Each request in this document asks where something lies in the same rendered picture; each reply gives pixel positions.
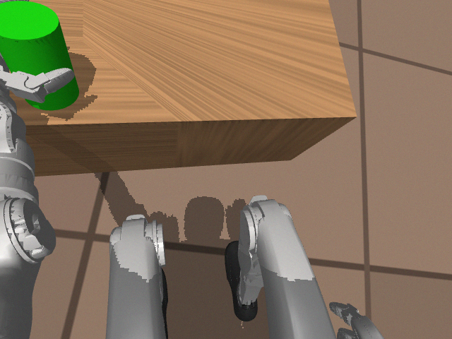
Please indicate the left robot hand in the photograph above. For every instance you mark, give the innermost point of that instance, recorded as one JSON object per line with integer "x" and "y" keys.
{"x": 28, "y": 86}

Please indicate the can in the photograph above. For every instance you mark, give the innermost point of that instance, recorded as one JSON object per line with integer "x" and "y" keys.
{"x": 31, "y": 41}

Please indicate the right robot foot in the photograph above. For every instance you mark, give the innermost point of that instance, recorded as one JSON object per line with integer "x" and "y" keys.
{"x": 242, "y": 311}

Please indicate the right robot hand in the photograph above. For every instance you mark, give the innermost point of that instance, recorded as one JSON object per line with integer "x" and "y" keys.
{"x": 362, "y": 326}

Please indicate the left robot arm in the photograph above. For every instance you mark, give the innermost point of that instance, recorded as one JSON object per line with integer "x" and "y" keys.
{"x": 26, "y": 237}

